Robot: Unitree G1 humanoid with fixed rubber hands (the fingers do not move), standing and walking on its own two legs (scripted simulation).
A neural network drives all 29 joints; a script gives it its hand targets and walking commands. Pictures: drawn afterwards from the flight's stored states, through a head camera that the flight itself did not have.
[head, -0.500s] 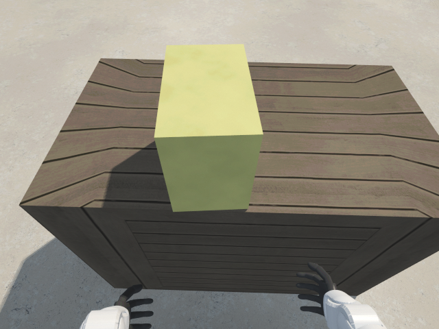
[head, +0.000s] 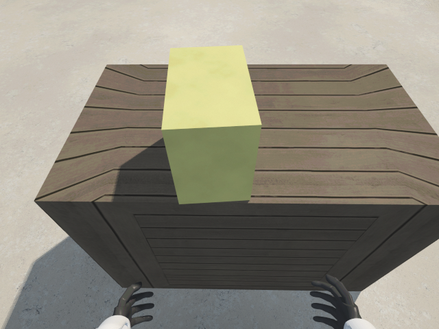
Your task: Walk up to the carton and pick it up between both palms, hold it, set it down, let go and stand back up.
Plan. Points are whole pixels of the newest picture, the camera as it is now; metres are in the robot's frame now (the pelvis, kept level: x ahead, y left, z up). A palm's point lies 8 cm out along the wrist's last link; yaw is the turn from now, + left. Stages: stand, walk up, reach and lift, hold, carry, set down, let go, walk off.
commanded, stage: reach and lift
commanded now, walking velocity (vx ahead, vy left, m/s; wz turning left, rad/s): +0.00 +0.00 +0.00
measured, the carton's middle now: (210, 124) +0.52 +0.02 +0.06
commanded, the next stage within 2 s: none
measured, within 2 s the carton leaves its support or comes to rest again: neither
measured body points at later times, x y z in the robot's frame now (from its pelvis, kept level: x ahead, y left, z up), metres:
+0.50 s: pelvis +0.03 +0.01 +0.01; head +0.05 +0.00 +0.46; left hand +0.21 +0.21 -0.05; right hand +0.19 -0.20 -0.05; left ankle +0.04 +0.13 -0.74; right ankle +0.02 -0.11 -0.74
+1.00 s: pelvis +0.06 +0.00 +0.01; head +0.06 +0.00 +0.46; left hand +0.24 +0.20 +0.00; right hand +0.24 -0.20 +0.00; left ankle +0.04 +0.13 -0.74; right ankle +0.02 -0.11 -0.74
